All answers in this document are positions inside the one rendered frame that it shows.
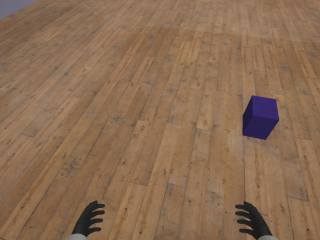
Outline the robot left hand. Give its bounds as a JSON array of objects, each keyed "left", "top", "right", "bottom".
[{"left": 71, "top": 200, "right": 105, "bottom": 237}]

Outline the carton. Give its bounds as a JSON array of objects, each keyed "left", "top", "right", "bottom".
[{"left": 242, "top": 95, "right": 279, "bottom": 140}]

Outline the robot right hand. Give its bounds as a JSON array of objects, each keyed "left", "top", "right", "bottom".
[{"left": 235, "top": 201, "right": 273, "bottom": 240}]

